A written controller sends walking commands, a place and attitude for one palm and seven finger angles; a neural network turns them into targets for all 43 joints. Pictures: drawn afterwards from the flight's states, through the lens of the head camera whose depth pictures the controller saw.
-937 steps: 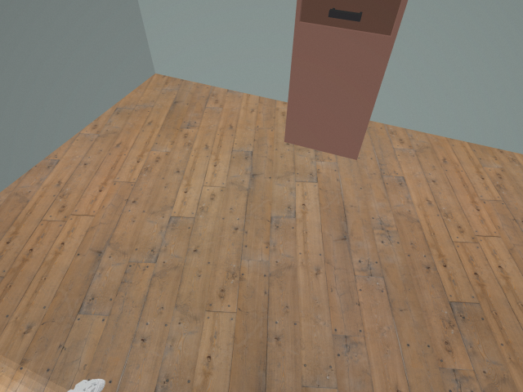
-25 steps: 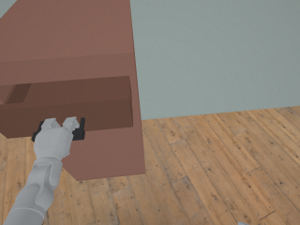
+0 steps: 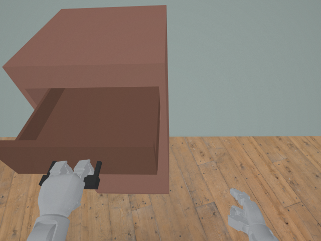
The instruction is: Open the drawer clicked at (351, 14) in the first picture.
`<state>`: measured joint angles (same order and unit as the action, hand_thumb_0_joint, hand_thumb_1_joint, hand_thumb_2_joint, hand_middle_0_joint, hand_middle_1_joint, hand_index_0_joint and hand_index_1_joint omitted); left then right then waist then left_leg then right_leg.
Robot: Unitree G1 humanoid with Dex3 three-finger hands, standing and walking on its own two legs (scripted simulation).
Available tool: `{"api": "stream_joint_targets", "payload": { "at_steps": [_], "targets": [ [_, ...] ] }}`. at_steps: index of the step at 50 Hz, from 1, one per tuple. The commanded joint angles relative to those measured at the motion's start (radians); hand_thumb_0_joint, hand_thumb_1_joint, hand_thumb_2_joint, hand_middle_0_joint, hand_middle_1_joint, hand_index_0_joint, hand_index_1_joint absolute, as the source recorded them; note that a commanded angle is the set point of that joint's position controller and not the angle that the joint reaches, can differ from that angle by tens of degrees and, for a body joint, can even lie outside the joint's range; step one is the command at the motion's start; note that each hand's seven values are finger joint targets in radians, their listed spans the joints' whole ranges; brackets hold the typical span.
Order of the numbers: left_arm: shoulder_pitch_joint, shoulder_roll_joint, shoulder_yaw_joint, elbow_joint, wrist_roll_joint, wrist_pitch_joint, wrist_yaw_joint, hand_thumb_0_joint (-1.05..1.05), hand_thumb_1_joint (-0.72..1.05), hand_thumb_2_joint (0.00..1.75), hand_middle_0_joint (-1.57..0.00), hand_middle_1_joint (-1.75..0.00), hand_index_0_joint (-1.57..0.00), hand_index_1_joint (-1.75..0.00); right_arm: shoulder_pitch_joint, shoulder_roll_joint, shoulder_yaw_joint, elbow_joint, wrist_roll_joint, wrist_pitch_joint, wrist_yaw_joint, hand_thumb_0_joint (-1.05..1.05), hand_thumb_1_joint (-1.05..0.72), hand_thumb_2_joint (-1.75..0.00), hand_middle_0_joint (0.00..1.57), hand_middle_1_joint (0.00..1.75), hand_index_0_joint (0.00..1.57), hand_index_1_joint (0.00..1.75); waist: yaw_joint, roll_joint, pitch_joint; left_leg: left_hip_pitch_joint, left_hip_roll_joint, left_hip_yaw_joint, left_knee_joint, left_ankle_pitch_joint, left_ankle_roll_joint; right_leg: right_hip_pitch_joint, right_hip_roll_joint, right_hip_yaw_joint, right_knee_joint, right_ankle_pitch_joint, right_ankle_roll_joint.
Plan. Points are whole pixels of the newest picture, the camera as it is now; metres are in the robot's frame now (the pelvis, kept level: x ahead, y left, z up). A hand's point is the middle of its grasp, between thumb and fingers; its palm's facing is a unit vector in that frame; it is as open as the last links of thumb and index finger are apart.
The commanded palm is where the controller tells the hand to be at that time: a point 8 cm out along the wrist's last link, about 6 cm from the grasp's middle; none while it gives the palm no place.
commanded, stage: pull the drawer open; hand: left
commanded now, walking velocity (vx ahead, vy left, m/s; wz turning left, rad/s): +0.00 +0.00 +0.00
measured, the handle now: (73, 173) +0.26 +0.26 +0.03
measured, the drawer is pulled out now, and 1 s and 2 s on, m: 0.21 0.30 0.30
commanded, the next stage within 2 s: open the thumb to release the handle in 0.76 s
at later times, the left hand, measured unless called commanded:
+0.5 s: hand out of the picture +0.11 +0.23 +0.02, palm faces -0.04 -0.08 -1.00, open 6.0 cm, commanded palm +0.06 +0.24 +0.07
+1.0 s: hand (58, 239) +0.12 +0.24 +0.02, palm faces +0.02 -0.07 -1.00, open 6.2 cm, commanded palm +0.09 +0.24 +0.07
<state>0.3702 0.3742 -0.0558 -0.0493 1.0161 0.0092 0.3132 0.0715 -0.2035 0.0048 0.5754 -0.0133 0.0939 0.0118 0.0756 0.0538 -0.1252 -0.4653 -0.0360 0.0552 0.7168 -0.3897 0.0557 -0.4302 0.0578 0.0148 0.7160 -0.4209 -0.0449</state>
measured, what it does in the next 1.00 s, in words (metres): stands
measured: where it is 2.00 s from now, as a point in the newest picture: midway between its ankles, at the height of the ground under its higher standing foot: outside the picture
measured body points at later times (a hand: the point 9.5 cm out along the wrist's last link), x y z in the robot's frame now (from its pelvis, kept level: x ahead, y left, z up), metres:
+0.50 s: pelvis -0.01 -0.02 -0.01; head +0.01 -0.05 +0.44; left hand +0.11 +0.23 +0.07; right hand +0.20 -0.25 -0.11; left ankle -0.02 +0.08 -0.71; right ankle -0.04 -0.09 -0.71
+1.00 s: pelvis -0.01 -0.02 -0.02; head +0.01 -0.05 +0.43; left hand +0.11 +0.24 +0.07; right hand +0.20 -0.24 -0.12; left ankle -0.02 +0.08 -0.71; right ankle -0.04 -0.09 -0.71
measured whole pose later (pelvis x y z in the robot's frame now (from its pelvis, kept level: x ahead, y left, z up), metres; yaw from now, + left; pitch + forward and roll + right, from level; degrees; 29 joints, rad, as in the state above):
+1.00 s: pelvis -0.01 -0.02 -0.02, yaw +1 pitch +10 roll +1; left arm 0.71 0.41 0.05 -0.23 0.98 -0.08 0.46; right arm 0.13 -0.24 -0.03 0.55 -0.04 0.12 0.03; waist 0.09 0.05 -0.15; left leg -0.60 -0.03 0.04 0.87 -0.44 0.03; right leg -0.57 0.07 0.00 0.88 -0.49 -0.07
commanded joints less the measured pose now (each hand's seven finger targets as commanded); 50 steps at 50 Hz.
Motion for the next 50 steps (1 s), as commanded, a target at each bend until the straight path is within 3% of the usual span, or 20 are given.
{"api": "stream_joint_targets", "payload": {
  "at_steps": [1,2,9,10,14,16,19,20,21,23,25,26,30,31,42,43,44,45,49,50],
  "targets": [
    [0.071,0.196,0.194,-0.256,-0.015,-0.017,0.066,0.00,0.90,0.90,-0.40,-1.35,-0.40,-1.35,-0.113,-0.123,-0.039,-0.143,-0.008,-0.040,-0.006,0.00,-0.90,-0.90,0.20,0.30,0.20,0.30,0.030,-0.017,-0.156,0.178,0.021,-0.071,-0.042,0.473,-0.029,0.024,-0.008,0.041,-0.064,0.452,-0.007],
    [0.090,0.178,0.181,-0.274,-0.017,-0.022,0.070,0.00,0.90,0.90,-0.40,-1.35,-0.40,-1.35,-0.108,-0.121,-0.043,-0.146,-0.010,-0.041,-0.005,0.00,-0.90,-0.90,0.20,0.30,0.20,0.30,0.024,-0.008,-0.145,0.174,0.019,-0.068,-0.037,0.467,-0.026,0.024,-0.010,0.043,-0.064,0.465,-0.007],
    [0.286,0.250,0.295,-0.319,-0.034,-0.060,0.120,0.00,0.90,0.90,-0.40,-1.35,-0.40,-1.35,-0.121,-0.131,-0.039,-0.153,-0.015,-0.035,-0.002,0.00,-0.90,-0.90,0.20,0.30,0.20,0.30,0.054,0.005,-0.165,0.129,0.004,-0.061,-0.012,0.420,-0.028,0.038,-0.020,0.087,-0.047,0.530,-0.010],
    [0.302,0.225,0.274,-0.309,-0.035,-0.061,0.127,0.00,0.90,0.90,-0.40,-1.35,-0.40,-1.35,-0.113,-0.127,-0.044,-0.152,-0.012,-0.033,-0.002,0.00,-0.90,-0.90,0.20,0.30,0.20,0.30,0.042,0.001,-0.132,0.112,0.005,-0.058,-0.008,0.398,-0.024,0.023,-0.019,0.079,-0.046,0.515,-0.009],
    [0.399,0.251,0.324,-0.339,-0.050,-0.076,0.159,0.00,0.90,0.90,-0.40,-1.35,-0.40,-1.35,-0.116,-0.136,-0.047,-0.164,-0.020,-0.028,0.002,0.00,-0.90,-0.90,0.20,0.30,0.20,0.30,0.060,-0.024,-0.172,0.100,0.000,-0.057,0.009,0.386,-0.025,0.026,-0.025,0.096,-0.037,0.529,-0.008],
    [0.445,0.253,0.337,-0.341,-0.059,-0.087,0.169,0.00,0.90,0.90,-0.40,-1.35,-0.40,-1.35,-0.118,-0.141,-0.052,-0.166,-0.017,-0.025,0.004,0.00,-0.90,-0.90,0.20,0.30,0.20,0.30,0.059,-0.037,-0.147,0.076,-0.002,-0.056,0.017,0.358,-0.023,0.012,-0.026,0.105,-0.037,0.527,-0.008],
    [0.496,0.254,0.343,-0.363,-0.062,-0.090,0.194,0.00,0.90,0.90,-0.40,-1.35,-0.40,-1.35,-0.121,-0.147,-0.052,-0.178,-0.020,-0.018,0.011,0.00,-0.90,-0.90,0.20,0.30,0.20,0.30,0.061,-0.008,-0.147,0.073,-0.004,-0.057,0.028,0.333,-0.025,-0.021,-0.026,0.118,-0.032,0.466,-0.012],
    [0.518,0.213,0.304,-0.365,-0.066,-0.087,0.198,0.00,0.90,0.90,-0.40,-1.35,-0.40,-1.35,-0.116,-0.143,-0.058,-0.184,-0.016,-0.020,0.012,0.00,-0.90,-0.90,0.20,0.30,0.20,0.30,0.049,0.006,-0.113,0.054,-0.001,-0.053,0.029,0.299,-0.020,-0.029,-0.028,0.101,-0.033,0.447,-0.009],
    [0.516,0.251,0.347,-0.366,-0.068,-0.092,0.204,0.00,0.90,0.90,-0.40,-1.35,-0.40,-1.35,-0.118,-0.148,-0.058,-0.184,-0.019,-0.018,0.014,0.00,-0.90,-0.90,0.20,0.30,0.20,0.30,0.056,-0.015,-0.124,0.057,-0.005,-0.058,0.037,0.292,-0.023,-0.049,-0.025,0.119,-0.036,0.414,-0.013],
    [0.539,0.229,0.334,-0.360,-0.069,-0.092,0.214,0.00,0.90,0.90,-0.40,-1.35,-0.40,-1.35,-0.115,-0.147,-0.062,-0.190,-0.019,-0.014,0.014,0.00,-0.90,-0.90,0.20,0.30,0.20,0.30,0.047,-0.030,-0.099,0.040,-0.003,-0.062,0.041,0.264,-0.022,-0.070,-0.024,0.118,-0.037,0.379,-0.014],
    [0.620,0.205,0.313,-0.378,-0.078,-0.090,0.218,0.00,0.90,0.90,-0.40,-1.35,-0.40,-1.35,-0.116,-0.146,-0.065,-0.203,-0.014,-0.018,0.020,0.00,-0.90,-0.90,0.20,0.30,0.20,0.30,0.065,0.003,-0.126,0.034,0.002,-0.055,0.041,0.264,-0.020,-0.048,-0.027,0.104,-0.023,0.376,-0.012],
    [0.608,0.235,0.338,-0.385,-0.075,-0.089,0.220,0.00,0.90,0.90,-0.40,-1.35,-0.40,-1.35,-0.119,-0.150,-0.062,-0.199,-0.017,-0.016,0.023,0.00,-0.90,-0.90,0.20,0.30,0.20,0.30,0.064,-0.008,-0.133,0.042,-0.001,-0.056,0.052,0.279,-0.023,-0.070,-0.025,0.124,-0.023,0.376,-0.015],
    [0.605,0.203,0.305,-0.387,-0.074,-0.070,0.220,0.00,0.90,0.90,-0.40,-1.35,-0.40,-1.35,-0.115,-0.146,-0.063,-0.207,-0.015,-0.014,0.023,0.00,-0.90,-0.90,0.20,0.30,0.20,0.30,0.048,-0.008,-0.106,0.016,0.001,-0.057,0.059,0.258,-0.017,-0.078,-0.024,0.108,-0.012,0.367,-0.011],
    [0.578,0.236,0.331,-0.389,-0.075,-0.071,0.218,0.00,0.90,0.90,-0.40,-1.35,-0.40,-1.35,-0.117,-0.150,-0.059,-0.205,-0.018,-0.013,0.023,0.00,-0.90,-0.90,0.20,0.30,0.20,0.30,0.049,-0.026,-0.109,0.022,-0.006,-0.058,0.066,0.245,-0.020,-0.096,-0.026,0.134,-0.022,0.348,-0.012],
    [0.577,0.214,0.308,-0.390,-0.068,-0.067,0.213,0.00,0.90,0.90,-0.40,-1.35,-0.40,-1.35,-0.095,-0.145,-0.059,-0.210,-0.014,-0.015,0.022,0.00,-0.90,-0.90,0.20,0.30,0.20,0.30,0.044,-0.019,-0.118,0.027,0.003,-0.064,0.073,0.299,-0.016,-0.086,-0.023,0.100,0.005,0.395,-0.008],
    [0.294,0.194,0.246,-0.402,-0.050,-0.067,0.204,0.00,0.90,0.90,-0.40,-1.35,-0.40,-1.35,-0.079,-0.152,-0.057,-0.183,-0.025,-0.015,0.021,0.00,-0.90,-0.90,0.20,0.30,0.20,0.30,-0.039,-0.029,-0.085,0.031,-0.005,-0.082,0.085,0.264,-0.017,-0.170,-0.023,0.093,0.011,0.349,-0.009],
    [0.291,0.233,0.311,-0.414,-0.044,-0.083,0.211,0.00,0.83,0.87,-0.40,-1.34,-0.40,-1.34,-0.079,-0.148,-0.066,-0.190,-0.032,-0.021,0.016,0.00,-0.90,-0.90,0.20,0.30,0.20,0.30,0.003,-0.016,-0.121,0.063,-0.004,-0.082,0.087,0.262,-0.016,-0.170,-0.017,0.104,0.004,0.310,-0.012],
    [0.380,0.195,0.276,-0.354,-0.035,-0.078,0.212,0.00,0.76,0.84,-0.39,-1.34,-0.39,-1.34,-0.064,-0.138,-0.069,-0.188,-0.026,-0.028,0.011,0.00,-0.90,-0.90,0.20,0.30,0.20,0.30,0.006,-0.006,-0.116,0.056,0.001,-0.076,0.083,0.259,-0.012,-0.149,-0.016,0.071,0.011,0.317,-0.009],
    [0.352,0.218,0.281,-0.366,-0.051,-0.076,0.187,0.00,0.48,0.72,-0.37,-1.30,-0.37,-1.30,-0.071,-0.142,-0.061,-0.188,-0.025,-0.027,0.009,0.00,-0.90,-0.90,0.20,0.30,0.20,0.30,0.015,-0.056,-0.163,0.060,-0.009,-0.074,0.084,0.270,-0.016,-0.123,-0.025,0.101,0.001,0.346,-0.008],
    [0.377,0.187,0.246,-0.345,-0.048,-0.070,0.177,0.00,0.41,0.69,-0.36,-1.30,-0.36,-1.30,-0.069,-0.136,-0.062,-0.190,-0.016,-0.028,0.004,0.00,-0.90,-0.90,0.20,0.30,0.20,0.30,0.010,-0.043,-0.126,0.041,-0.004,-0.071,0.074,0.262,-0.011,-0.105,-0.025,0.076,-0.001,0.355,-0.004]
  ]
}}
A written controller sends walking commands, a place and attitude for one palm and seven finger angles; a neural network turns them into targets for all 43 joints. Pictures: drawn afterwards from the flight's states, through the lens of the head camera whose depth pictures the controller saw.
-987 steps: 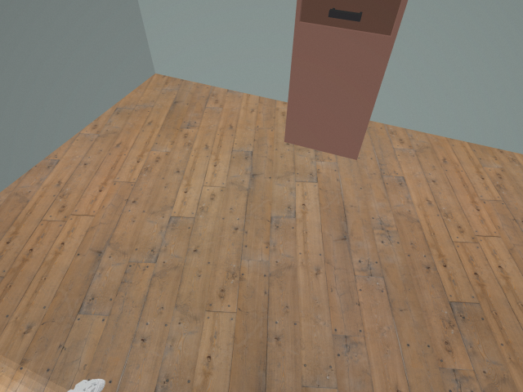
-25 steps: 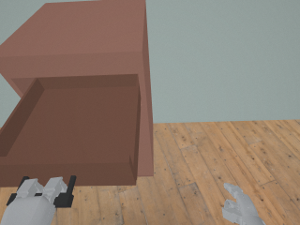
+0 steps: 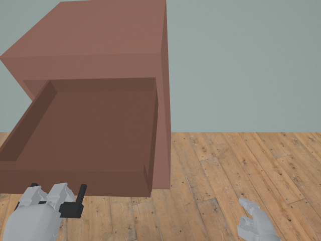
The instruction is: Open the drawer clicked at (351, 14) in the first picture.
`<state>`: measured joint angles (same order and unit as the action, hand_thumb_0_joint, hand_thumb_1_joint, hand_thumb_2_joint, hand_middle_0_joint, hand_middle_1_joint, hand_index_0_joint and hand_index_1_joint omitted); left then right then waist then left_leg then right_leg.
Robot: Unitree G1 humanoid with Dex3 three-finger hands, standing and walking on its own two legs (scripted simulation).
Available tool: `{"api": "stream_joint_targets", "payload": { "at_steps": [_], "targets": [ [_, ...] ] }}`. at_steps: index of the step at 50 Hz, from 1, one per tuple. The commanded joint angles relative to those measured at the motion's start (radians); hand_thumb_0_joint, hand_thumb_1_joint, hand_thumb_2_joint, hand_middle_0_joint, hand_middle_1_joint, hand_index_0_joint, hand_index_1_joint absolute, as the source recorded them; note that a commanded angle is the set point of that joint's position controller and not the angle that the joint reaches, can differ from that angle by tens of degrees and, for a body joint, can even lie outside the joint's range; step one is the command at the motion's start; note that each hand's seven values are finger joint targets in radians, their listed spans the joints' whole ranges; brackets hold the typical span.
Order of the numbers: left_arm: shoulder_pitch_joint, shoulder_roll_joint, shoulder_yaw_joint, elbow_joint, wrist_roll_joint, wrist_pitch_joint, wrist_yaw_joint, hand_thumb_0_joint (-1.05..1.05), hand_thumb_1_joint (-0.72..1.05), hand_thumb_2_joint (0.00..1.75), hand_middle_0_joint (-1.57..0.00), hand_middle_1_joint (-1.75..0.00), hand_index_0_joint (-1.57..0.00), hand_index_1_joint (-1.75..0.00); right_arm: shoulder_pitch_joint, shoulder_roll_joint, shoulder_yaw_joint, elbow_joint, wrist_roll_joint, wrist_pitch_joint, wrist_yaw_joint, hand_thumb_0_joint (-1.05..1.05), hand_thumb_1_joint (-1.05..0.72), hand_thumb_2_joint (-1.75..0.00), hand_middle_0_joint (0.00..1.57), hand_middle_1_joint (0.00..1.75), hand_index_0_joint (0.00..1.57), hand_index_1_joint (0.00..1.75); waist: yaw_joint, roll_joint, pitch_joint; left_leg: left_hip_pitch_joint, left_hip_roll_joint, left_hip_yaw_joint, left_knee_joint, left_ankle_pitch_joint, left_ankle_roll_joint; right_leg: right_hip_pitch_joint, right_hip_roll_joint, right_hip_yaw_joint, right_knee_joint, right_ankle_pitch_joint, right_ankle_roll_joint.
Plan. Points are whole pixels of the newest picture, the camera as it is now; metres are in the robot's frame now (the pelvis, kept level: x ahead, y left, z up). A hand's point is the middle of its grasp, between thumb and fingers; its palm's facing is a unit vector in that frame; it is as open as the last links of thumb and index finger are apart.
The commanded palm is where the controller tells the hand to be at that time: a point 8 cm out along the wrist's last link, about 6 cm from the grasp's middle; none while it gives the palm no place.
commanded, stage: open the thumb to release the handle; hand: left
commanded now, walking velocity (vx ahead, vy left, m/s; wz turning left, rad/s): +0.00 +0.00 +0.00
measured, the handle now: (53, 198) +0.19 +0.27 +0.05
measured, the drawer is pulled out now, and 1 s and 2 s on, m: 0.30 0.30 0.30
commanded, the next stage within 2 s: lift the hand off the handle in 0.36 s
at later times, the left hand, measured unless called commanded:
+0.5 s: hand (46, 228) +0.13 +0.26 +0.04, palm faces +0.01 -0.10 -0.99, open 13.5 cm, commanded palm +0.10 +0.26 +0.09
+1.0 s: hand (48, 219) +0.14 +0.26 +0.05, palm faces +0.05 -0.11 -0.99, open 13.5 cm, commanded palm +0.12 +0.25 +0.12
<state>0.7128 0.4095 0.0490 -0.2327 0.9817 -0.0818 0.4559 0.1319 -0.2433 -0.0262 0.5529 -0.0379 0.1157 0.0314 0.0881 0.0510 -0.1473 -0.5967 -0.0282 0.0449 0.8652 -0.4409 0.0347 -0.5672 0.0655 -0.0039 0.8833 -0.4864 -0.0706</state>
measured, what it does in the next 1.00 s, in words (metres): stands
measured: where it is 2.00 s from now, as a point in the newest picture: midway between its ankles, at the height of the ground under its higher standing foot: outside the picture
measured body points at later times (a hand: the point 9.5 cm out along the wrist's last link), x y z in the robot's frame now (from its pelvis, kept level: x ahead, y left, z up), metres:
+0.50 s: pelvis -0.01 +0.01 +0.00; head +0.02 -0.01 +0.45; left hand +0.13 +0.27 +0.09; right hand +0.21 -0.20 -0.09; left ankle -0.01 +0.10 -0.69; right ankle -0.03 -0.08 -0.69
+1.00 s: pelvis -0.01 +0.02 +0.01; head +0.00 -0.01 +0.45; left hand +0.14 +0.26 +0.11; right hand +0.20 -0.18 -0.09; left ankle -0.01 +0.10 -0.69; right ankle -0.03 -0.08 -0.69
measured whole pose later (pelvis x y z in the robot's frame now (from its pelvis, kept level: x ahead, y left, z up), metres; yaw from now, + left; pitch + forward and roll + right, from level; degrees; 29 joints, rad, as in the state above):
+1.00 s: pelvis -0.01 +0.02 +0.01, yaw +0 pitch +7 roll -1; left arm 0.62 0.40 -0.04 -0.31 0.99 0.01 0.35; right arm 0.15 -0.23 0.01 0.54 -0.02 0.09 0.02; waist 0.10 0.08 -0.14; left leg -0.55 -0.04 0.04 0.84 -0.42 0.06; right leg -0.51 0.05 -0.01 0.83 -0.45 -0.04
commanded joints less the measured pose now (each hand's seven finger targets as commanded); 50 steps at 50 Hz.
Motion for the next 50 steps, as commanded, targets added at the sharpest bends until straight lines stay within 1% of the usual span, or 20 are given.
{"api": "stream_joint_targets", "payload": {
  "at_steps": [1,3,4,5,8,11,13,15,19,20,22,23,29,34,35,38,41,47,49,50],
  "targets": [
    [-0.018,0.163,0.136,-0.173,-0.013,0.022,0.022,0.00,0.34,0.66,-0.36,-1.29,-0.36,-1.29,-0.136,-0.102,-0.026,-0.161,0.002,-0.050,-0.013,0.00,-0.90,-0.90,0.20,0.30,0.20,0.30,-0.009,-0.069,-0.109,0.186,-0.016,-0.062,-0.069,0.318,0.008,0.005,-0.034,0.118,-0.177,0.410,0.022],
    [0.010,0.165,0.132,-0.176,-0.022,0.028,0.004,0.00,0.20,0.60,-0.35,-1.27,-0.35,-1.27,-0.134,-0.101,-0.024,-0.169,0.009,-0.055,-0.022,0.00,-0.90,-0.90,0.20,0.30,0.20,0.30,-0.002,-0.040,-0.108,0.188,-0.008,-0.059,-0.083,0.334,0.010,0.045,-0.038,0.111,-0.188,0.446,0.024],
    [0.024,0.181,0.146,-0.156,-0.023,0.031,-0.005,0.00,0.13,0.57,-0.35,-1.27,-0.35,-1.27,-0.141,-0.099,-0.014,-0.162,0.006,-0.054,-0.021,0.00,-0.90,-0.90,0.20,0.30,0.20,0.30,0.008,-0.070,-0.110,0.185,-0.013,-0.059,-0.086,0.325,0.009,0.053,-0.040,0.115,-0.191,0.438,0.027],
    [0.017,0.154,0.115,-0.148,-0.021,0.030,-0.016,0.00,0.06,0.54,-0.34,-1.26,-0.34,-1.26,-0.139,-0.097,-0.016,-0.161,0.011,-0.053,-0.027,0.00,-0.90,-0.90,0.20,0.30,0.20,0.30,-0.003,-0.071,-0.072,0.162,-0.007,-0.059,-0.098,0.307,0.013,0.063,-0.039,0.096,-0.193,0.447,0.030],
    [0.009,0.148,0.102,-0.170,-0.026,0.025,-0.033,0.00,-0.15,0.45,-0.32,-1.24,-0.32,-1.24,-0.139,-0.099,-0.013,-0.169,0.010,-0.059,-0.027,0.00,-0.90,-0.90,0.20,0.30,0.20,0.30,0.001,-0.032,-0.080,0.186,-0.002,-0.059,-0.109,0.316,0.011,0.058,-0.040,0.094,-0.206,0.413,0.027],
    [-0.034,0.169,0.121,-0.163,-0.021,0.009,-0.040,0.00,-0.36,0.36,-0.31,-1.22,-0.31,-1.22,-0.140,-0.099,-0.010,-0.164,0.002,-0.060,-0.027,0.00,-0.90,-0.90,0.20,0.30,0.20,0.30,-0.002,-0.074,-0.047,0.185,-0.009,-0.062,-0.109,0.267,0.010,0.019,-0.040,0.101,-0.227,0.339,0.030],
    [-0.041,0.162,0.120,-0.162,-0.019,0.004,-0.037,0.00,-0.50,0.30,-0.30,-1.20,-0.30,-1.20,-0.132,-0.097,-0.014,-0.168,0.003,-0.065,-0.030,0.00,-0.90,-0.90,0.20,0.30,0.20,0.30,-0.004,-0.050,-0.052,0.190,-0.004,-0.061,-0.115,0.256,0.010,0.023,-0.038,0.093,-0.229,0.324,0.025],
    [-0.036,0.142,0.103,-0.166,-0.012,-0.004,-0.031,0.00,-0.50,0.30,-0.30,-1.20,-0.30,-1.20,-0.129,-0.095,-0.017,-0.166,0.001,-0.066,-0.028,0.00,-0.90,-0.90,0.20,0.30,0.20,0.30,-0.002,-0.026,-0.060,0.197,-0.004,-0.062,-0.115,0.258,0.011,0.019,-0.036,0.078,-0.219,0.317,0.024],
    [-0.027,0.172,0.139,-0.182,-0.006,-0.011,-0.017,0.00,-0.50,0.30,-0.30,-1.20,-0.30,-1.20,-0.129,-0.098,-0.019,-0.164,-0.004,-0.065,-0.017,0.00,-0.90,-0.90,0.20,0.30,0.20,0.30,0.010,-0.022,-0.110,0.218,-0.002,-0.066,-0.104,0.300,0.001,0.000,-0.031,0.089,-0.202,0.316,0.016],
    [0.001,0.127,0.092,-0.179,-0.010,-0.007,-0.018,0.00,-0.50,0.30,-0.30,-1.20,-0.30,-1.20,-0.125,-0.095,-0.022,-0.169,0.001,-0.065,-0.017,0.00,-0.90,-0.90,0.20,0.30,0.20,0.30,0.001,-0.016,-0.087,0.202,0.002,-0.064,-0.108,0.297,0.006,0.013,-0.031,0.063,-0.197,0.331,0.020],
    [-0.009,0.152,0.114,-0.185,-0.008,-0.005,-0.015,0.00,-0.50,0.30,-0.30,-1.20,-0.30,-1.20,-0.130,-0.099,-0.023,-0.168,0.002,-0.061,-0.015,0.00,-0.90,-0.90,0.20,0.30,0.20,0.30,0.001,-0.017,-0.079,0.198,0.006,-0.068,-0.106,0.302,0.004,0.000,-0.028,0.063,-0.193,0.323,0.019],
    [0.001,0.115,0.086,-0.134,-0.003,0.000,-0.016,0.00,-0.50,0.30,-0.30,-1.20,-0.30,-1.20,-0.125,-0.094,-0.021,-0.165,0.000,-0.061,-0.011,0.00,-0.90,-0.90,0.20,0.30,0.20,0.30,-0.008,-0.039,-0.054,0.176,0.005,-0.071,-0.101,0.299,0.002,-0.017,-0.025,0.053,-0.184,0.316,0.018],
    [-0.099,0.141,0.086,-0.166,0.018,0.013,-0.005,0.00,-0.50,0.30,-0.30,-1.20,-0.30,-1.20,-0.129,-0.095,-0.021,-0.169,-0.004,-0.058,-0.008,0.00,-0.90,-0.90,0.20,0.30,0.20,0.30,-0.009,-0.034,-0.101,0.195,0.004,-0.078,-0.093,0.257,-0.003,-0.062,-0.024,0.061,-0.176,0.236,0.013],
    [-0.102,0.111,0.039,-0.193,0.016,0.029,-0.017,0.00,-0.50,0.30,-0.30,-1.20,-0.30,-1.20,-0.124,-0.091,-0.021,-0.174,0.001,-0.062,-0.004,0.00,-0.90,-0.90,0.20,0.30,0.20,0.30,-0.007,-0.018,-0.127,0.217,0.014,-0.084,-0.094,0.310,-0.006,-0.055,-0.022,0.049,-0.164,0.248,0.013],
    [-0.076,0.084,0.012,-0.174,0.016,0.035,-0.020,0.00,-0.50,0.30,-0.30,-1.20,-0.30,-1.20,-0.121,-0.086,-0.023,-0.175,0.009,-0.061,-0.008,0.00,-0.90,-0.90,0.20,0.30,0.20,0.30,-0.011,-0.010,-0.091,0.201,0.020,-0.085,-0.103,0.304,-0.002,-0.040,-0.020,0.023,-0.163,0.245,0.016],
    [-0.138,0.099,0.012,-0.177,0.020,0.047,-0.027,0.00,-0.50,0.30,-0.30,-1.20,-0.30,-1.20,-0.124,-0.091,-0.018,-0.177,0.008,-0.065,-0.011,0.00,-0.90,-0.90,0.20,0.30,0.20,0.30,-0.022,-0.045,-0.071,0.194,0.017,-0.092,-0.108,0.255,-0.002,-0.062,-0.019,0.034,-0.177,0.201,0.014],
    [-0.162,0.127,0.022,-0.265,0.018,0.053,-0.032,0.00,-0.50,0.30,-0.30,-1.20,-0.30,-1.20,-0.123,-0.089,-0.014,-0.187,0.006,-0.070,-0.011,0.00,-0.90,-0.90,0.20,0.30,0.20,0.30,-0.006,-0.009,-0.120,0.244,0.018,-0.093,-0.111,0.273,-0.009,-0.064,-0.026,0.054,-0.187,0.178,0.010],
    [-0.152,0.129,0.022,-0.322,0.003,0.078,-0.054,0.00,-0.50,0.30,-0.30,-1.20,-0.30,-1.20,-0.129,-0.085,-0.005,-0.190,0.018,-0.075,-0.016,0.00,-0.90,-0.90,0.20,0.30,0.20,0.30,-0.001,0.025,-0.079,0.268,0.033,-0.101,-0.142,0.297,-0.010,-0.027,-0.027,0.031,-0.209,0.181,0.012],
    [-0.158,0.174,0.065,-0.343,-0.007,0.092,-0.063,0.00,-0.50,0.30,-0.30,-1.20,-0.30,-1.20,-0.131,-0.088,0.004,-0.194,0.018,-0.075,-0.017,0.00,-0.90,-0.90,0.20,0.30,0.20,0.30,0.005,-0.004,-0.093,0.277,0.030,-0.100,-0.148,0.300,-0.012,-0.009,-0.029,0.049,-0.220,0.191,0.013],
    [-0.155,0.151,0.047,-0.331,-0.010,0.097,-0.070,0.00,-0.50,0.30,-0.30,-1.20,-0.30,-1.20,-0.136,-0.084,0.002,-0.189,0.024,-0.073,-0.022,0.00,-0.90,-0.90,0.20,0.30,0.20,0.30,-0.001,0.007,-0.061,0.265,0.031,-0.096,-0.161,0.284,-0.007,0.009,-0.026,0.035,-0.227,0.203,0.015]
  ]
}}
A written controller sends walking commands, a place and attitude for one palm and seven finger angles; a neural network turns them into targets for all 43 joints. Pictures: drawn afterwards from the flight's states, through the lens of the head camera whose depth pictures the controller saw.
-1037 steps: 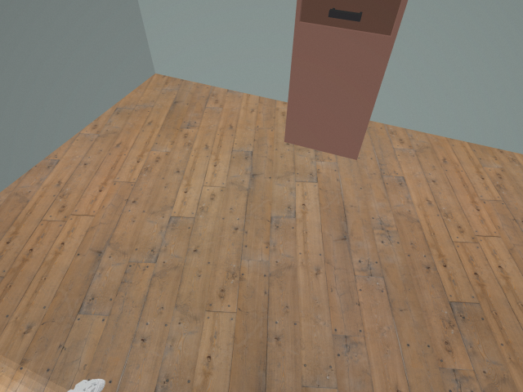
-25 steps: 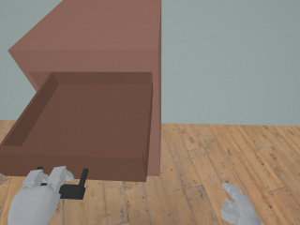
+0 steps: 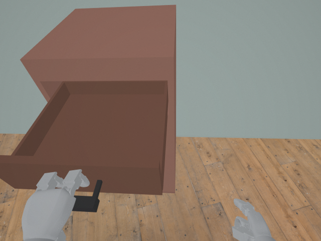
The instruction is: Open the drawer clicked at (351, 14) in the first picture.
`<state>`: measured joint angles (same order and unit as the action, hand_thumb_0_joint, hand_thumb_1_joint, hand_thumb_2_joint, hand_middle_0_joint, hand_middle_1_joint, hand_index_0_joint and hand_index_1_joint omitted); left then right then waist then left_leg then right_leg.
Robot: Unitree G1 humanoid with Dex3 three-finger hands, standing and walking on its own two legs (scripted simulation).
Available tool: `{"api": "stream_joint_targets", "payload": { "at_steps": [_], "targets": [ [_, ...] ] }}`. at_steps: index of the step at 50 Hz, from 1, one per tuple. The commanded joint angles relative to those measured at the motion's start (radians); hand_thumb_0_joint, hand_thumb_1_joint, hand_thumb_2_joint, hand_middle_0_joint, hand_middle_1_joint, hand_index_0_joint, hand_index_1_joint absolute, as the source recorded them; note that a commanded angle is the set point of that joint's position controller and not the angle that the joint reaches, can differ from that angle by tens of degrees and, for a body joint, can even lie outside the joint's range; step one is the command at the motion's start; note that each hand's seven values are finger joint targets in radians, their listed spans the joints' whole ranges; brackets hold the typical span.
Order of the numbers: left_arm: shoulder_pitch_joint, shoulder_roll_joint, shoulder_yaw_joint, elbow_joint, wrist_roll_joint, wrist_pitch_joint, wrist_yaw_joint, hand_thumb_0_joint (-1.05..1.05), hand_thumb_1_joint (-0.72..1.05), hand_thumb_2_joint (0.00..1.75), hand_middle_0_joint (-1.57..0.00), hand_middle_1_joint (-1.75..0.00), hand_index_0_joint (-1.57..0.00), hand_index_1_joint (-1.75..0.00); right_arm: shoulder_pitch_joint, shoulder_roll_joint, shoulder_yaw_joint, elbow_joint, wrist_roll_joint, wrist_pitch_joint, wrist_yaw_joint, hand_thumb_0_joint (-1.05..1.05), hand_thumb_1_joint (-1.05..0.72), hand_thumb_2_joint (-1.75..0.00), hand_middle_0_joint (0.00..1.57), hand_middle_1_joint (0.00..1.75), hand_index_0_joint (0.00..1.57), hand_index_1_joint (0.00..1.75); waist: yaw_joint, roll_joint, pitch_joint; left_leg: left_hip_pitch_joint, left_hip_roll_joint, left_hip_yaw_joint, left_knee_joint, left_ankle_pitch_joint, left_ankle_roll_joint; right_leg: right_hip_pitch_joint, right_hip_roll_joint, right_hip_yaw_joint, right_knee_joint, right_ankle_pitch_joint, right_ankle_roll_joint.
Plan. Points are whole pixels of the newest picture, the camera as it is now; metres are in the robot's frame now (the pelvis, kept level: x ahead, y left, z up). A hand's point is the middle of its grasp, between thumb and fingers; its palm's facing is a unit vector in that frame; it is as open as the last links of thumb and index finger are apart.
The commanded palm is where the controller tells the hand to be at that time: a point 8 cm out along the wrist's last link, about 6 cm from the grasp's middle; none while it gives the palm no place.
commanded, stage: lift the hand off the handle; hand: left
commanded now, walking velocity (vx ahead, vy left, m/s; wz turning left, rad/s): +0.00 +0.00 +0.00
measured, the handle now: (71, 193) +0.20 +0.24 +0.05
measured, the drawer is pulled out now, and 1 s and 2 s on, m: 0.30 0.30 0.30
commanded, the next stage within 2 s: draw the hand back to the body in 1.06 s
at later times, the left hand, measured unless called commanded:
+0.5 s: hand (48, 199) +0.16 +0.24 +0.12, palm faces +0.05 -0.11 -0.99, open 13.3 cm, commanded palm +0.13 +0.24 +0.19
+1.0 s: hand (30, 173) +0.17 +0.24 +0.20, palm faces +0.16 -0.10 -0.98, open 13.9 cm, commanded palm +0.13 +0.23 +0.25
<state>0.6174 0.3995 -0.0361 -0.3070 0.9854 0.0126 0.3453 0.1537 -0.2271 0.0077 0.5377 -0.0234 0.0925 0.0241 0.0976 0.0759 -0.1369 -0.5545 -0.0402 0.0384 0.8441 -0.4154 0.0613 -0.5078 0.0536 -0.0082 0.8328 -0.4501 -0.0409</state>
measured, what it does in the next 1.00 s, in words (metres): stands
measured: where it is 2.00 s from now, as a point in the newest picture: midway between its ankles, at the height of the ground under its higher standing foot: outside the picture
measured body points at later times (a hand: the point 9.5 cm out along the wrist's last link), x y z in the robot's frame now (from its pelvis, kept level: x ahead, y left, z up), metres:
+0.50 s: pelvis +0.01 +0.00 +0.03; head +0.00 -0.04 +0.48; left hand +0.15 +0.25 +0.17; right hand +0.23 -0.20 -0.06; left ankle +0.01 +0.08 -0.70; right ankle -0.02 -0.10 -0.70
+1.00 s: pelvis +0.01 +0.01 +0.04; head -0.01 -0.03 +0.48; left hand +0.16 +0.24 +0.25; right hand +0.25 -0.18 -0.04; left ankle +0.01 +0.08 -0.70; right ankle -0.02 -0.10 -0.70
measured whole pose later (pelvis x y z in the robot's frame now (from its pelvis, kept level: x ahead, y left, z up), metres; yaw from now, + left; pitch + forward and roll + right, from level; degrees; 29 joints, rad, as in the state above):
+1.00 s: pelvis +0.01 +0.01 +0.04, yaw +1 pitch -1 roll -1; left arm 0.58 0.56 0.11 -0.71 0.78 0.12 0.01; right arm 0.12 -0.27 0.05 0.51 0.04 0.11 0.03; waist 0.13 0.13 -0.06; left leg -0.21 -0.05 0.02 0.50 -0.27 0.07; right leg -0.14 0.05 0.00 0.44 -0.28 -0.02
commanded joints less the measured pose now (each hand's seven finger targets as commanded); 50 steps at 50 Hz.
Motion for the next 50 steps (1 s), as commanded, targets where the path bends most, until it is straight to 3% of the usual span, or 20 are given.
{"api": "stream_joint_targets", "payload": {
  "at_steps": [1,2,4,12,14,15,17,21,23,26,28,31,35,37,38,40,43,44,48,50],
  "targets": [
    [-0.080,0.172,0.141,-0.265,-0.016,0.005,0.034,0.00,-0.50,0.30,-0.30,-1.20,-0.30,-1.20,-0.163,-0.102,-0.028,-0.175,0.007,-0.049,-0.011,0.00,-0.90,-0.90,0.20,0.30,0.20,0.30,-0.009,-0.029,-0.062,0.232,0.041,-0.096,-0.145,0.250,-0.038,-0.067,-0.016,0.052,-0.186,0.143,-0.015],
    [-0.082,0.153,0.123,-0.268,-0.023,0.009,0.025,0.00,-0.50,0.30,-0.30,-1.20,-0.30,-1.20,-0.162,-0.100,-0.030,-0.175,0.012,-0.049,-0.015,0.00,-0.90,-0.90,0.20,0.30,0.20,0.30,-0.012,-0.024,-0.054,0.231,0.045,-0.092,-0.157,0.242,-0.032,-0.042,-0.018,0.034,-0.191,0.153,-0.011],
    [-0.087,0.188,0.156,-0.291,-0.033,0.017,0.010,0.00,-0.50,0.30,-0.30,-1.20,-0.30,-1.20,-0.167,-0.103,-0.024,-0.178,0.013,-0.051,-0.018,0.00,-0.90,-0.90,0.20,0.30,0.20,0.30,0.000,-0.029,-0.085,0.258,0.043,-0.089,-0.165,0.248,-0.032,-0.021,-0.020,0.052,-0.208,0.157,-0.010],
    [-0.029,0.203,0.178,-0.330,-0.073,0.029,-0.048,0.00,-0.50,0.30,-0.30,-1.20,-0.30,-1.20,-0.176,-0.111,-0.020,-0.175,0.024,-0.049,-0.028,0.00,-0.90,-0.90,0.20,0.30,0.20,0.30,0.008,-0.018,-0.036,0.287,0.046,-0.073,-0.220,0.304,-0.027,0.082,-0.027,0.045,-0.276,0.253,0.002],
    [-0.055,0.228,0.197,-0.347,-0.078,0.035,-0.068,0.00,-0.50,0.30,-0.30,-1.20,-0.30,-1.20,-0.181,-0.113,-0.013,-0.175,0.024,-0.048,-0.028,0.00,-0.90,-0.90,0.20,0.30,0.20,0.30,0.009,-0.024,-0.044,0.308,0.045,-0.072,-0.230,0.306,-0.027,0.093,-0.030,0.057,-0.296,0.255,0.003],
    [-0.073,0.208,0.174,-0.340,-0.083,0.035,-0.080,0.00,-0.50,0.30,-0.30,-1.20,-0.30,-1.20,-0.184,-0.113,-0.016,-0.168,0.025,-0.046,-0.032,0.00,-0.90,-0.90,0.20,0.30,0.20,0.30,-0.002,-0.025,-0.004,0.301,0.044,-0.071,-0.243,0.291,-0.025,0.097,-0.028,0.049,-0.309,0.250,0.004],
    [-0.092,0.213,0.174,-0.355,-0.087,0.033,-0.097,0.00,-0.50,0.30,-0.30,-1.20,-0.30,-1.20,-0.183,-0.114,-0.016,-0.172,0.025,-0.045,-0.035,0.00,-0.90,-0.90,0.20,0.30,0.20,0.30,0.005,-0.022,-0.005,0.325,0.046,-0.070,-0.261,0.296,-0.022,0.114,-0.030,0.043,-0.328,0.246,0.006],
    [-0.128,0.278,0.230,-0.381,-0.097,0.018,-0.127,0.00,-0.50,0.30,-0.30,-1.20,-0.30,-1.20,-0.186,-0.120,-0.012,-0.169,0.023,-0.047,-0.046,0.00,-0.90,-0.90,0.20,0.30,0.20,0.30,0.017,-0.032,-0.026,0.368,0.040,-0.063,-0.281,0.320,-0.020,0.164,-0.036,0.062,-0.372,0.292,0.007],
    [-0.108,0.276,0.244,-0.398,-0.116,0.019,-0.139,0.00,-0.50,0.30,-0.30,-1.20,-0.30,-1.20,-0.211,-0.121,-0.007,-0.178,0.035,-0.048,-0.047,0.00,-0.90,-0.90,0.20,0.30,0.20,0.30,0.016,0.016,-0.016,0.380,0.043,-0.069,-0.295,0.332,-0.025,0.184,-0.031,0.078,-0.390,0.304,0.000],
    [-0.139,0.273,0.232,-0.425,-0.123,0.005,-0.156,0.00,-0.50,0.30,-0.30,-1.20,-0.30,-1.20,-0.194,-0.121,-0.011,-0.169,0.027,-0.048,-0.046,0.00,-0.90,-0.90,0.20,0.30,0.20,0.30,0.018,0.000,-0.009,0.406,0.044,-0.062,-0.310,0.352,-0.023,0.190,-0.038,0.050,-0.408,0.303,0.008],
    [-0.088,0.267,0.244,-0.429,-0.137,0.022,-0.167,0.00,-0.50,0.30,-0.30,-1.20,-0.30,-1.20,-0.219,-0.121,-0.007,-0.181,0.041,-0.051,-0.040,0.00,-0.90,-0.90,0.20,0.30,0.20,0.30,0.020,0.027,-0.004,0.413,0.049,-0.072,-0.322,0.373,-0.028,0.211,-0.032,0.065,-0.418,0.324,0.002],
    [-0.100,0.275,0.236,-0.403,-0.137,0.047,-0.201,0.00,-0.50,0.30,-0.30,-1.20,-0.30,-1.20,-0.206,-0.123,-0.008,-0.166,0.038,-0.036,-0.031,0.00,-0.90,-0.90,0.20,0.30,0.20,0.30,0.021,-0.035,0.017,0.406,0.050,-0.063,-0.351,0.393,-0.028,0.239,-0.036,0.035,-0.426,0.343,0.012],
    [-0.125,0.287,0.234,-0.445,-0.157,0.083,-0.247,0.00,-0.50,0.30,-0.30,-1.20,-0.30,-1.20,-0.223,-0.123,0.000,-0.178,0.054,-0.029,-0.023,0.00,-0.90,-0.90,0.20,0.30,0.20,0.30,0.014,-0.026,0.023,0.412,0.058,-0.064,-0.381,0.402,-0.031,0.277,-0.042,0.028,-0.439,0.341,0.015],
    [-0.122,0.298,0.237,-0.502,-0.163,0.088,-0.258,0.00,-0.50,0.30,-0.30,-1.20,-0.30,-1.20,-0.218,-0.129,0.001,-0.198,0.053,-0.029,-0.022,0.00,-0.90,-0.90,0.20,0.30,0.20,0.30,0.023,-0.011,-0.023,0.441,0.062,-0.064,-0.383,0.448,-0.031,0.309,-0.046,0.023,-0.439,0.385,0.019],
    [-0.091,0.298,0.256,-0.507,-0.176,0.095,-0.264,0.00,-0.50,0.30,-0.30,-1.20,-0.30,-1.20,-0.254,-0.127,0.009,-0.206,0.064,-0.036,-0.018,0.00,-0.90,-0.90,0.20,0.30,0.20,0.30,0.025,0.017,-0.010,0.439,0.066,-0.076,-0.382,0.446,-0.034,0.308,-0.034,0.042,-0.444,0.383,0.010],
    [-0.081,0.288,0.236,-0.533,-0.182,0.091,-0.276,0.00,-0.50,0.30,-0.30,-1.20,-0.30,-1.20,-0.220,-0.129,0.008,-0.204,0.060,-0.029,-0.013,0.00,-0.90,-0.90,0.20,0.30,0.20,0.30,0.020,-0.018,0.008,0.437,0.075,-0.070,-0.393,0.455,-0.036,0.299,-0.043,0.010,-0.447,0.367,0.019],
    [-0.096,0.335,0.300,-0.563,-0.193,0.099,-0.277,0.00,-0.50,0.30,-0.30,-1.20,-0.30,-1.20,-0.261,-0.131,0.016,-0.218,0.066,-0.033,-0.011,0.00,-0.90,-0.90,0.20,0.30,0.20,0.30,0.030,0.007,0.014,0.433,0.072,-0.078,-0.393,0.437,-0.036,0.311,-0.033,0.036,-0.458,0.375,0.012],
    [-0.094,0.339,0.298,-0.557,-0.184,0.096,-0.282,0.00,-0.50,0.30,-0.30,-1.20,-0.30,-1.20,-0.220,-0.127,0.013,-0.204,0.057,-0.028,-0.008,0.00,-0.90,-0.90,0.20,0.30,0.20,0.30,0.031,0.002,0.007,0.433,0.073,-0.072,-0.395,0.444,-0.036,0.315,-0.039,0.008,-0.452,0.360,0.013],
    [-0.114,0.322,0.298,-0.613,-0.222,0.107,-0.297,0.00,-0.50,0.30,-0.30,-1.20,-0.30,-1.20,-0.268,-0.126,0.013,-0.223,0.077,-0.040,0.003,0.00,-0.90,-0.90,0.20,0.30,0.20,0.30,0.025,0.032,-0.003,0.457,0.076,-0.087,-0.393,0.468,-0.039,0.310,-0.031,0.027,-0.457,0.377,0.013],
    [-0.055,0.295,0.270,-0.564,-0.223,0.112,-0.315,0.00,-0.50,0.30,-0.30,-1.20,-0.30,-1.20,-0.227,-0.127,0.008,-0.212,0.071,-0.030,0.010,0.00,-0.90,-0.90,0.20,0.30,0.20,0.30,0.021,-0.025,0.027,0.440,0.080,-0.075,-0.404,0.467,-0.044,0.303,-0.043,-0.006,-0.457,0.364,0.021]
  ]
}}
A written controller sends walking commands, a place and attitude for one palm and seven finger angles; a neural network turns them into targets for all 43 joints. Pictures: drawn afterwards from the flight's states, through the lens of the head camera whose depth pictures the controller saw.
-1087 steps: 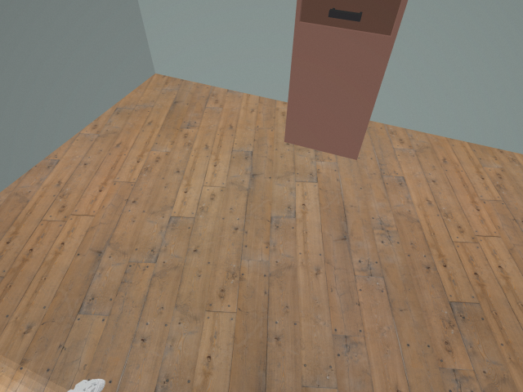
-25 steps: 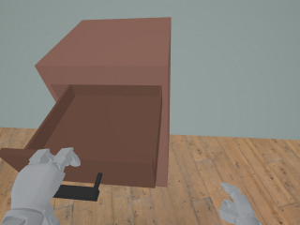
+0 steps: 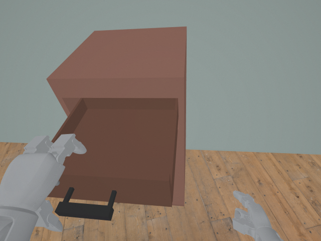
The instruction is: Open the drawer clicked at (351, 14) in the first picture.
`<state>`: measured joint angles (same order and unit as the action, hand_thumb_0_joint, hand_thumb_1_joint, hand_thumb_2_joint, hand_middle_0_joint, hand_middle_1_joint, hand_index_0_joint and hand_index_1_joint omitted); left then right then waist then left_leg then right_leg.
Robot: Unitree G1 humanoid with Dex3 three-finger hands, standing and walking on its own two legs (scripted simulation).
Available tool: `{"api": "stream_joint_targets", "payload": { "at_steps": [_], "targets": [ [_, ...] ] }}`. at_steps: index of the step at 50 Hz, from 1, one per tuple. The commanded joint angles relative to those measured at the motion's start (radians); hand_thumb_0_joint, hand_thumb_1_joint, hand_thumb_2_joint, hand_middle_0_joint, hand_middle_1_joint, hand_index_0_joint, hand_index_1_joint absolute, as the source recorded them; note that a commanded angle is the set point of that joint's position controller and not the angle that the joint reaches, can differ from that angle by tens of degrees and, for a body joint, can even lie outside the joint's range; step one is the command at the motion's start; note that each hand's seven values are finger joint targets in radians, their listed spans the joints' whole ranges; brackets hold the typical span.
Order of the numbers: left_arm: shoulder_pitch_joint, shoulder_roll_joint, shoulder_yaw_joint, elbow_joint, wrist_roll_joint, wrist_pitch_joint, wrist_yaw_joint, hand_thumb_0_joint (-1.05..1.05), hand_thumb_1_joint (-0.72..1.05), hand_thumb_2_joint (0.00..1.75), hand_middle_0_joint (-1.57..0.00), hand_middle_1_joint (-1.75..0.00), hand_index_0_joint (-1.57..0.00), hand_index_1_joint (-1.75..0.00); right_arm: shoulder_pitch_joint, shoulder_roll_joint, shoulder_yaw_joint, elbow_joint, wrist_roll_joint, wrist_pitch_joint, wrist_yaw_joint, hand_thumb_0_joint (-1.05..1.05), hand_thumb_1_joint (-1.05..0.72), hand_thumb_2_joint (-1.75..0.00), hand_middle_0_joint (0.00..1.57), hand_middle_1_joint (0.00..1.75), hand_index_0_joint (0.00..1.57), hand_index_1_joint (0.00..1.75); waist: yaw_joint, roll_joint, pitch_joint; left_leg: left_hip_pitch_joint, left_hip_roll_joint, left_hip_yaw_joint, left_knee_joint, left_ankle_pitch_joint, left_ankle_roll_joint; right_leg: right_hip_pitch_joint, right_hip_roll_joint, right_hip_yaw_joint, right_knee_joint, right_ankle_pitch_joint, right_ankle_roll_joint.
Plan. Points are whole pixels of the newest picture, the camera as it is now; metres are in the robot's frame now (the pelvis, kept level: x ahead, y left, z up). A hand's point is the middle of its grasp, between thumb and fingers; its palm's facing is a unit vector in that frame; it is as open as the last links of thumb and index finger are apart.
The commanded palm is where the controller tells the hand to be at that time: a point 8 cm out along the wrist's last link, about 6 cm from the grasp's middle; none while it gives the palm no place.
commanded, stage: lift the hand off the handle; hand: left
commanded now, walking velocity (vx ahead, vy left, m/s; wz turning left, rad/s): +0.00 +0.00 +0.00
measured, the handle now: (88, 201) +0.19 +0.23 +0.01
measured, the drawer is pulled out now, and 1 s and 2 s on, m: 0.30 0.30 0.30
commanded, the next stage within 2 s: draw the hand back to the body in 0.06 s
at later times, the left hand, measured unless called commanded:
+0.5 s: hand (55, 186) +0.16 +0.23 +0.15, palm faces +0.13 -0.10 -0.99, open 13.9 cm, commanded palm +0.12 +0.23 +0.21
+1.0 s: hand (65, 171) +0.17 +0.20 +0.19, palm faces +0.38 -0.85 -0.36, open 13.3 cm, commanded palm +0.12 +0.25 +0.21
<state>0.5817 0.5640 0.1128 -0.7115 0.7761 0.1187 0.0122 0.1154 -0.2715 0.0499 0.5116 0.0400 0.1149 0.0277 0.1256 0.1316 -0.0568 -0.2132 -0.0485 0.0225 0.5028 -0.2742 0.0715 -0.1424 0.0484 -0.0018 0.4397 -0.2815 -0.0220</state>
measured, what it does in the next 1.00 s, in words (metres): stands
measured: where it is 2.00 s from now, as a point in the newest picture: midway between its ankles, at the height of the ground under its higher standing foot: outside the picture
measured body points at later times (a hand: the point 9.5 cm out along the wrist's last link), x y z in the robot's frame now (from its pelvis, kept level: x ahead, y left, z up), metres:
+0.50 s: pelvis -0.01 -0.01 +0.00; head -0.03 -0.05 +0.45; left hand +0.15 +0.23 +0.21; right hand +0.22 -0.19 -0.08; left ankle +0.00 +0.07 -0.74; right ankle -0.03 -0.11 -0.74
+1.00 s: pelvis +0.00 -0.02 +0.00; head -0.02 -0.03 +0.45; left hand +0.15 +0.25 +0.21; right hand +0.20 -0.22 -0.07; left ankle +0.00 +0.07 -0.74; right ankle -0.03 -0.11 -0.74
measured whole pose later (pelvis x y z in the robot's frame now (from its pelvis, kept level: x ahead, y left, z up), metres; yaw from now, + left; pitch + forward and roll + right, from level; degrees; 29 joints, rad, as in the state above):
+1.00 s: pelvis +0.00 -0.02 +0.00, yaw +1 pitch -3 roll -1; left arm 0.54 0.32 0.26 -0.61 -0.05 -0.15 0.10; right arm 0.21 -0.20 0.04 0.59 0.02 -0.14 -0.06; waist 0.06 0.04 0.00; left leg -0.16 -0.04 0.00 0.48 -0.27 0.05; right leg -0.09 0.05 -0.02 0.43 -0.29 -0.04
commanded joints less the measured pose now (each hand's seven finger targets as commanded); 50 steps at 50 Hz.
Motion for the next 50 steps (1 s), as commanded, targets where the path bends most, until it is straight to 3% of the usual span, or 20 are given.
{"api": "stream_joint_targets", "payload": {
  "at_steps": [1,7,8,11,13,14,17,18,19,26,28,30,38,39,40,41,43,46,48,50],
  "targets": [
    [-0.009,0.125,0.110,-0.141,-0.011,0.006,0.006,0.00,-0.50,0.30,-0.30,-1.20,-0.30,-1.20,-0.189,-0.084,-0.038,-0.175,0.003,-0.045,0.006,0.00,-0.90,-0.90,0.20,0.30,0.20,0.30,-0.005,-0.084,-0.034,0.084,0.083,-0.057,-0.067,0.319,-0.050,-0.070,-0.029,-0.016,-0.069,0.196,0.003],
    [-0.063,0.152,0.108,-0.222,0.021,-0.003,0.012,0.00,-0.50,0.30,-0.30,-1.20,-0.30,-1.20,-0.186,-0.091,-0.032,-0.214,0.004,-0.038,0.003,0.00,-0.90,-0.90,0.20,0.30,0.20,0.30,-0.005,-0.063,-0.081,0.096,0.096,-0.051,-0.056,0.284,-0.052,-0.078,-0.036,0.001,-0.063,0.148,0.000],
    [-0.087,0.123,0.091,-0.240,0.015,-0.004,0.015,0.00,-0.50,0.30,-0.30,-1.20,-0.30,-1.20,-0.235,-0.081,-0.022,-0.218,0.010,-0.051,0.009,0.00,-0.90,-0.90,0.20,0.30,0.20,0.30,-0.008,-0.030,-0.067,0.090,0.094,-0.070,-0.057,0.265,-0.051,-0.085,-0.018,0.013,-0.061,0.139,-0.009],
    [-0.090,0.137,0.093,-0.189,0.044,-0.015,0.024,0.00,-0.50,0.30,-0.30,-1.20,-0.30,-1.20,-0.185,-0.080,-0.034,-0.201,-0.007,-0.036,0.001,0.00,-0.90,-0.90,0.20,0.30,0.20,0.30,-0.001,-0.059,-0.042,0.075,0.095,-0.059,-0.059,0.230,-0.052,-0.110,-0.020,-0.007,-0.061,0.078,-0.013],
    [-0.139,0.133,0.102,-0.209,0.035,-0.008,0.035,0.00,-0.50,0.30,-0.30,-1.20,-0.30,-1.20,-0.236,-0.070,-0.023,-0.213,0.010,-0.052,0.006,0.00,-0.90,-0.90,0.20,0.30,0.20,0.30,-0.005,-0.008,-0.049,0.082,0.094,-0.078,-0.061,0.210,-0.052,-0.108,-0.015,0.016,-0.051,0.073,-0.019],
    [-0.125,0.122,0.082,-0.163,0.044,-0.008,0.028,0.00,-0.50,0.30,-0.30,-1.20,-0.30,-1.20,-0.189,-0.063,-0.027,-0.194,-0.004,-0.051,0.005,0.00,-0.90,-0.90,0.20,0.30,0.20,0.30,-0.003,-0.037,-0.041,0.067,0.092,-0.067,-0.066,0.200,-0.052,-0.110,-0.018,-0.014,-0.045,0.054,-0.017],
    [-0.142,0.182,0.147,-0.135,0.033,0.002,0.026,0.00,-0.50,0.30,-0.30,-1.20,-0.30,-1.20,-0.196,-0.073,-0.031,-0.191,0.003,-0.045,0.000,0.00,-0.90,-0.90,0.20,0.30,0.20,0.30,-0.001,-0.079,-0.060,0.078,0.082,-0.061,-0.061,0.220,-0.049,-0.084,-0.031,0.011,-0.061,0.088,-0.013],
    [-0.140,0.181,0.157,-0.127,0.020,0.012,0.022,0.00,-0.50,0.30,-0.30,-1.20,-0.30,-1.20,-0.247,-0.068,-0.022,-0.193,0.013,-0.056,0.003,0.00,-0.90,-0.90,0.20,0.30,0.20,0.30,0.000,-0.048,-0.049,0.070,0.078,-0.075,-0.067,0.211,-0.049,-0.077,-0.019,0.028,-0.061,0.094,-0.020],
    [-0.129,0.155,0.117,-0.106,0.022,0.009,0.008,0.00,-0.50,0.30,-0.30,-1.20,-0.30,-1.20,-0.206,-0.064,-0.024,-0.181,0.001,-0.054,0.001,0.00,-0.90,-0.90,0.20,0.30,0.20,0.30,-0.002,-0.055,-0.036,0.061,0.076,-0.060,-0.069,0.209,-0.046,-0.080,-0.026,-0.004,-0.059,0.087,-0.014],
    [-0.120,0.197,0.153,-0.093,-0.009,-0.027,-0.017,0.00,-0.50,0.30,-0.30,-1.20,-0.30,-1.20,-0.190,-0.077,-0.029,-0.178,-0.003,-0.068,-0.016,0.00,-0.90,-0.90,0.20,0.30,0.20,0.30,-0.010,-0.079,-0.004,0.063,0.069,-0.058,-0.071,0.175,-0.039,-0.103,-0.030,-0.003,-0.093,0.062,-0.004],
    [-0.130,0.228,0.205,-0.135,-0.019,-0.042,-0.002,0.00,-0.50,0.30,-0.30,-1.20,-0.30,-1.20,-0.222,-0.078,-0.024,-0.191,0.009,-0.088,-0.019,0.00,-0.90,-0.90,0.20,0.30,0.20,0.30,-0.005,-0.032,-0.038,0.080,0.068,-0.067,-0.057,0.172,-0.042,-0.093,-0.026,0.034,-0.092,0.069,-0.013],
    [-0.084,0.255,0.247,-0.101,-0.030,-0.063,0.006,0.00,-0.50,0.30,-0.30,-1.20,-0.30,-1.20,-0.168,-0.081,-0.034,-0.178,0.001,-0.086,-0.022,0.00,-0.90,-0.90,0.20,0.30,0.20,0.30,-0.005,-0.080,-0.052,0.083,0.066,-0.055,-0.043,0.191,-0.043,-0.089,-0.042,0.016,-0.090,0.087,-0.006],
    [-0.027,0.243,0.283,-0.084,-0.092,-0.105,0.021,0.00,-0.50,0.30,-0.30,-1.20,-0.30,-1.20,-0.193,-0.087,-0.050,-0.172,0.008,-0.105,-0.029,0.00,-0.90,-0.90,0.20,0.30,0.20,0.30,-0.012,-0.038,-0.036,0.088,0.053,-0.056,-0.016,0.203,-0.044,-0.122,-0.036,0.039,-0.091,0.145,-0.006],
    [-0.121,-0.174,0.197,-0.043,-0.757,-0.190,0.046,0.00,-0.47,0.32,-0.30,-1.18,-0.30,-1.18,-0.062,-0.004,-0.052,-0.167,0.002,-0.177,-0.049,0.00,-0.90,-0.90,0.20,0.30,0.20,0.30,-0.130,-0.108,0.036,0.164,0.083,-0.046,-0.044,0.125,-0.030,-0.112,-0.032,-0.032,-0.085,0.127,-0.017],
    [-0.062,-0.050,0.261,0.015,-0.772,-0.221,0.073,0.00,-0.43,0.33,-0.29,-1.15,-0.29,-1.15,-0.061,-0.036,-0.058,-0.137,-0.004,-0.212,-0.069,0.00,-0.90,-0.90,0.20,0.30,0.20,0.30,-0.101,-0.189,0.041,0.139,0.107,-0.078,-0.075,0.083,-0.038,-0.105,-0.033,-0.022,-0.072,0.069,-0.014],
    [-0.053,-0.047,0.292,-0.019,-0.822,-0.253,0.086,0.00,-0.40,0.34,-0.29,-1.13,-0.29,-1.13,-0.068,-0.045,-0.061,-0.127,-0.007,-0.223,-0.084,0.00,-0.90,-0.90,0.20,0.30,0.20,0.30,-0.086,-0.201,0.019,0.142,0.091,-0.065,-0.083,0.088,-0.036,-0.084,-0.037,-0.026,-0.101,0.077,-0.009],
    [-0.126,0.005,0.322,-0.132,-0.848,-0.298,0.114,0.00,-0.32,0.37,-0.29,-1.09,-0.29,-1.09,-0.087,-0.048,-0.056,-0.116,-0.011,-0.275,-0.103,0.00,-0.90,-0.90,0.20,0.30,0.20,0.30,-0.075,-0.106,-0.026,0.149,0.084,-0.057,-0.081,0.098,-0.040,-0.058,-0.052,0.003,-0.098,0.085,-0.005],
    [-0.094,-0.064,0.266,-0.095,-0.847,-0.331,0.117,0.00,-0.22,0.42,-0.28,-1.02,-0.28,-1.02,-0.065,-0.036,-0.049,-0.088,-0.022,-0.313,-0.103,0.00,-0.90,-0.90,0.20,0.30,0.20,0.30,-0.071,-0.061,0.020,0.125,0.076,-0.056,-0.093,0.136,-0.043,-0.062,-0.057,-0.011,-0.105,0.116,-0.014],
    [-0.119,-0.031,0.300,-0.111,-0.848,-0.336,0.120,0.00,-0.15,0.45,-0.27,-0.98,-0.27,-0.98,-0.073,-0.037,-0.049,-0.078,-0.020,-0.325,-0.100,0.00,-0.90,-0.90,0.20,0.30,0.20,0.30,-0.062,-0.010,0.038,0.107,0.081,-0.062,-0.102,0.163,-0.055,-0.041,-0.057,-0.004,-0.103,0.134,-0.024],
    [-0.094,-0.058,0.291,-0.086,-0.858,-0.338,0.112,0.00,-0.08,0.48,-0.27,-0.93,-0.27,-0.93,-0.066,-0.030,-0.050,-0.073,-0.020,-0.324,-0.092,0.00,-0.90,-0.90,0.20,0.30,0.20,0.30,-0.063,0.001,0.032,0.105,0.083,-0.063,-0.104,0.206,-0.060,-0.022,-0.061,-0.013,-0.089,0.177,-0.025]
  ]
}}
